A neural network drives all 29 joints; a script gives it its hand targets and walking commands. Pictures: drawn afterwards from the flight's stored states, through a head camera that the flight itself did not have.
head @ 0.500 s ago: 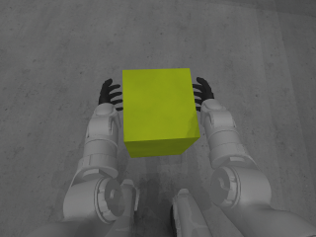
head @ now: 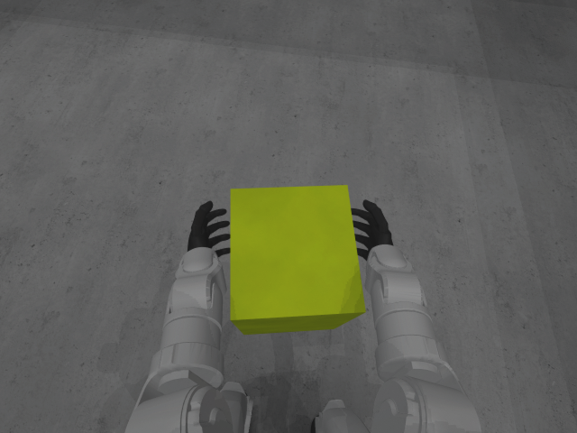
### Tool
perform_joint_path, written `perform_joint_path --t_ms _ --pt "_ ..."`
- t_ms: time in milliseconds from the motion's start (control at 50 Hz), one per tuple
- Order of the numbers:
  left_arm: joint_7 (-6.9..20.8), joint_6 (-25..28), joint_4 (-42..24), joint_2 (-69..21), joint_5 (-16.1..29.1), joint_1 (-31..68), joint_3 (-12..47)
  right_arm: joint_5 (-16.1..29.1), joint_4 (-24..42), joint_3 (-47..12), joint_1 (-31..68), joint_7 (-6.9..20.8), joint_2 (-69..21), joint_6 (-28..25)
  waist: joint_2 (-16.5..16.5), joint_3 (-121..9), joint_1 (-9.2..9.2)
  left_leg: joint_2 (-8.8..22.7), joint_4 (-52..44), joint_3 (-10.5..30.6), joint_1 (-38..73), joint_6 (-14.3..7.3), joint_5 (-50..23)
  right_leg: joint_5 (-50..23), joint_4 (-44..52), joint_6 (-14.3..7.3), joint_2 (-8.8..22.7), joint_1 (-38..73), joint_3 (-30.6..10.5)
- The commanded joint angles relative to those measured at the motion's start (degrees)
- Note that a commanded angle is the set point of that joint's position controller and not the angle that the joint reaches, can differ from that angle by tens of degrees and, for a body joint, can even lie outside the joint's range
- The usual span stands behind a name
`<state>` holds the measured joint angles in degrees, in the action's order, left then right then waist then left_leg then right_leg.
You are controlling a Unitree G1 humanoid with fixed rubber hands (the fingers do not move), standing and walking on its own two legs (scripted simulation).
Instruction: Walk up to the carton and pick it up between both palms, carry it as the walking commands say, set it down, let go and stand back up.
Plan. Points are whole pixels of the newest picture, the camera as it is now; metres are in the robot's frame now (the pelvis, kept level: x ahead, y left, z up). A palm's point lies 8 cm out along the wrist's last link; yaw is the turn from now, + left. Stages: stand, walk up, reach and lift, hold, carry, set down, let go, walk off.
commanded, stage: reach and lift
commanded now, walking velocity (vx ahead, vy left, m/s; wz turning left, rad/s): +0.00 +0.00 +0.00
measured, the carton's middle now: (289, 269) +0.37 +0.01 -0.11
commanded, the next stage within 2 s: none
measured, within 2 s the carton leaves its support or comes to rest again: neither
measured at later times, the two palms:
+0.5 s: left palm (191, 236) +0.35 +0.14 +0.05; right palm (396, 242) +0.36 -0.12 +0.05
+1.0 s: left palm (176, 235) +0.32 +0.15 +0.11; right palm (415, 238) +0.34 -0.12 +0.11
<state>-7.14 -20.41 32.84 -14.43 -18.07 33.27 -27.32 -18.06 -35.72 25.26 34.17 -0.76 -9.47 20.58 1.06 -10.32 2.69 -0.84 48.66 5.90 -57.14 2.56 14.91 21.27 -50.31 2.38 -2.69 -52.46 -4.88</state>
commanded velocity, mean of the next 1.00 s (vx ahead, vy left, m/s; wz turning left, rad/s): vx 0.00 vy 0.00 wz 0.00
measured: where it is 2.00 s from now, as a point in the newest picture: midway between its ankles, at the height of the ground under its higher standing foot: outside the picture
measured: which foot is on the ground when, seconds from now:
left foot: down 0.00-1.00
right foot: down 0.00-1.00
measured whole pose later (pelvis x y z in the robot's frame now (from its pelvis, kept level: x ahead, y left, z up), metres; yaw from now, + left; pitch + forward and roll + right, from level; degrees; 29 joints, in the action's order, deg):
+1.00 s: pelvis +0.01 +0.00 +0.05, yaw +1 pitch -1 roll +0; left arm -6.1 -37.6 26.6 -12.3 -18.1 25.6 -19.7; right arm -18.1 -28.3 18.5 26.5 -1.6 -11.1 37.2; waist 1.0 -5.0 1.4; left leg -0.8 26.5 5.2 -16.8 1.9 8.8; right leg 14.9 -28.3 2.0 -0.6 -12.4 -5.7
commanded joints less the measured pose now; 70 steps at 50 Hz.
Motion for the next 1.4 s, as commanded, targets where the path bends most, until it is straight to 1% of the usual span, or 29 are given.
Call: perform_joint_path --t_ms 0,120,140,160,180,220,300,320,340,400,460,480,500,520,540,580,620,660,800,900,920,960,980,1060,1080,1100,1120,1300,1380 --pt "17.8 -0.8 3.0 -58.7 7.7 24.5 38.6 9.0 -1.6 -32.3 29.5 14.1 -60.9 -1.8 -1.1 -30.0 -0.88 -6.1 -6.1 -5.7 43.4 -0.4 -17.0 -13.5 11.4 -1.4 -6.2 12.0 1.9" --pt "17.9 -1.4 -0.2 -57.6 9.3 25.4 39.1 9.5 -1.8 -33.3 27.4 14.0 -60.1 -0.6 0.2 -27.5 -2.31 -5.9 -9.6 -5.5 46.4 -0.5 -15.2 -12.4 14.7 -1.3 -5.6 16.3 2.3" --pt "18.1 -0.8 -2.2 -58.3 9.9 25.3 40.4 10.6 3.4 -37.3 30.6 13.9 -63.4 -1.1 1.8 -32.3 0.65 -6.6 -9.9 -5.9 47.4 -1.0 -15.5 -14.1 15.2 -1.3 -5.7 21.4 1.5" --pt "18.2 -1.5 -0.3 -59.0 9.2 24.9 40.4 9.1 -1.7 -33.3 26.8 14.1 -61.5 -0.6 0.0 -26.8 -1.97 -6.3 -10.6 -5.0 46.4 -0.5 -14.6 -12.3 15.6 -1.7 -5.6 17.4 2.1" --pt "17.6 -2.4 0.7 -57.2 8.0 21.2 38.4 9.9 -1.2 -34.4 27.3 14.2 -63.5 0.5 2.0 -24.9 0.53 -6.1 -12.4 -5.7 48.3 -1.1 -13.6 -11.1 16.7 -0.9 -5.2 19.5 2.3" --pt "18.2 -3.4 2.6 -59.9 8.6 19.5 38.6 10.0 3.9 -34.5 32.0 14.6 -59.8 0.1 1.1 -27.1 -0.13 -6.0 -13.1 -4.9 51.1 -0.7 -14.1 -10.2 17.2 -1.8 -5.6 20.0 3.0" --pt "18.2 -4.9 0.0 -58.0 8.7 22.0 38.4 7.9 -3.4 -31.4 21.9 14.7 -59.8 2.8 -0.3 -20.5 -2.91 -6.1 -16.5 -5.0 51.4 -0.2 -13.3 -11.6 21.0 -1.7 -4.9 24.6 2.6" --pt "18.5 -5.2 -0.7 -60.4 10.2 19.5 39.6 10.0 5.4 -36.6 26.8 14.5 -60.5 2.1 0.8 -26.6 -0.94 -6.5 -15.8 -5.1 55.3 -0.3 -18.1 -14.6 20.7 -1.9 -5.4 26.1 2.7" --pt "18.2 -5.9 4.5 -59.1 8.1 17.1 36.2 9.4 1.5 -34.0 27.1 14.6 -58.4 2.7 0.2 -17.7 -1.03 -5.7 -16.5 -4.8 53.2 -0.6 -15.3 -10.8 21.1 -1.7 -4.4 22.4 2.4" --pt "18.3 -6.4 -1.1 -59.3 10.5 14.2 40.2 12.7 5.7 -39.0 23.9 14.6 -60.8 3.5 2.4 -26.0 0.43 -5.3 -16.9 -4.1 58.4 -0.8 -25.7 -20.7 21.7 -0.9 -5.0 29.1 2.2" --pt "18.0 -7.5 -1.1 -60.0 9.8 14.1 40.3 11.3 6.4 -37.1 22.9 14.6 -59.1 4.0 -1.7 -20.4 -1.02 -5.9 -18.8 -4.2 57.9 -0.1 -21.9 -17.5 23.3 -2.1 -4.8 29.3 2.1" --pt "17.9 -7.1 -6.2 -58.2 10.5 14.6 42.0 13.3 5.9 -39.6 20.9 15.1 -61.5 4.8 0.2 -22.2 0.58 -5.5 -19.0 -3.7 60.4 -0.7 -25.5 -20.1 23.5 -1.2 -4.6 29.9 1.9" --pt "18.0 -7.6 -6.1 -61.0 11.7 13.5 43.9 13.1 6.9 -39.5 18.4 15.1 -60.7 4.9 -1.9 -23.1 -1.62 -5.6 -18.7 -3.5 62.1 0.0 -29.7 -24.1 24.1 -1.9 -4.6 30.2 1.4" --pt "18.1 -8.3 -7.7 -60.5 13.1 12.6 44.5 13.2 9.4 -41.1 18.5 14.7 -61.2 5.8 1.0 -25.8 -1.29 -5.8 -19.7 -3.6 63.8 0.0 -29.8 -25.1 24.9 -1.3 -5.0 35.4 2.6" --pt "18.1 -9.3 -4.9 -58.1 11.1 12.2 41.8 11.3 4.1 -37.6 15.7 14.4 -59.6 6.9 -1.0 -18.6 -1.66 -5.5 -20.4 -3.8 59.2 -0.2 -25.4 -21.1 25.5 -1.3 -4.3 33.2 2.0" --pt "18.1 -10.1 -2.3 -60.1 11.6 10.4 40.4 13.4 8.9 -40.7 20.6 14.8 -59.6 7.1 -0.9 -18.5 0.20 -5.4 -21.5 -3.7 60.8 0.0 -23.1 -18.2 26.2 -1.8 -4.5 34.2 2.7" --pt "18.2 -10.6 -6.8 -60.2 12.9 12.1 42.5 11.9 8.6 -39.7 18.4 14.7 -58.6 8.3 0.6 -16.8 -2.53 -5.3 -22.3 -3.1 62.0 0.1 -23.8 -18.2 27.0 -2.1 -4.8 34.0 2.7" --pt "18.0 -11.3 -7.7 -62.2 14.4 14.3 43.5 15.4 16.0 -44.2 25.6 14.7 -60.4 7.9 -1.6 -21.2 -0.37 -5.9 -22.2 -3.6 63.6 0.2 -20.8 -16.8 27.2 -2.6 -4.3 38.5 2.2" --pt "17.9 -16.0 -5.0 -61.9 16.2 21.1 42.8 13.8 8.0 -37.6 26.1 14.7 -58.2 12.6 -4.1 -9.4 -3.98 -4.1 -23.6 -3.9 61.1 0.8 -7.8 -6.3 28.6 -3.4 -3.3 35.3 2.6" --pt "18.0 -18.2 -7.0 -61.4 16.5 23.6 42.1 12.9 7.5 -35.8 27.0 14.8 -58.4 14.9 -2.2 -10.4 -4.37 -4.1 -25.8 -3.6 62.0 0.8 -5.4 -5.3 29.7 -3.1 -3.5 38.5 3.0" --pt "17.9 -18.6 -6.7 -62.4 17.3 24.7 42.4 11.2 5.7 -34.1 25.1 14.9 -56.6 15.4 1.9 -7.5 -6.19 -3.6 -26.2 -3.2 63.1 1.2 -5.0 -4.5 30.9 -3.3 -3.1 36.3 2.9" --pt "17.3 -19.3 -7.3 -62.2 16.9 26.1 41.8 12.7 6.1 -34.7 26.7 15.1 -56.6 15.9 -2.7 -7.3 -4.64 -3.9 -26.7 -2.9 62.0 1.2 -3.6 -4.9 30.0 -3.4 -3.5 38.7 3.0" --pt "17.2 -19.7 -8.0 -61.4 16.4 23.8 40.8 14.4 10.0 -36.9 28.8 14.8 -58.7 16.4 0.0 -7.8 -2.04 -4.4 -26.3 -3.6 62.2 0.2 -8.2 -8.0 30.1 -2.8 -3.8 40.4 3.4" --pt "17.1 -20.1 -8.4 -61.8 16.9 30.1 41.6 12.9 4.9 -32.6 27.5 14.4 -57.6 17.1 -2.6 -6.0 -5.43 -4.5 -25.2 -3.5 62.1 0.9 -2.4 -2.7 30.5 -4.2 -2.8 35.4 2.1" --pt "17.0 -19.8 -9.1 -60.2 16.5 30.8 41.1 13.4 4.0 -32.6 27.1 14.6 -58.0 17.1 -2.2 -5.8 -5.27 -4.5 -25.4 -3.7 63.3 1.1 -5.4 -4.7 30.8 -3.8 -3.0 35.2 2.9" --pt "17.0 -20.0 -7.3 -61.2 15.4 28.4 40.4 15.1 7.4 -35.0 30.9 14.7 -59.0 16.6 -2.6 -8.7 -2.15 -4.8 -24.8 -3.4 65.3 0.2 -6.1 -4.9 30.1 -3.4 -3.2 36.4 2.8" --pt "17.1 -19.9 -10.4 -60.9 17.6 31.2 43.2 13.2 3.4 -32.3 25.1 14.0 -58.3 17.3 -2.3 -6.6 -6.36 -4.8 -24.6 -4.1 64.5 1.2 -5.5 -5.2 30.9 -3.8 -2.6 34.5 2.4" --pt "17.4 -20.2 -12.9 -61.9 18.9 22.9 44.8 16.1 15.5 -40.1 23.0 12.6 -60.2 17.8 0.2 -16.6 -4.36 -4.8 -24.3 -3.0 67.5 0.1 -24.8 -23.9 29.0 -2.0 -4.0 45.2 1.7" --pt "17.2 -21.1 -11.8 -59.1 16.4 19.0 42.9 14.4 13.8 -37.9 18.6 12.6 -56.8 19.3 -2.0 -9.6 -5.04 -5.0 -26.0 -2.5 65.8 0.5 -22.9 -22.4 31.0 -2.0 -3.7 44.4 2.0"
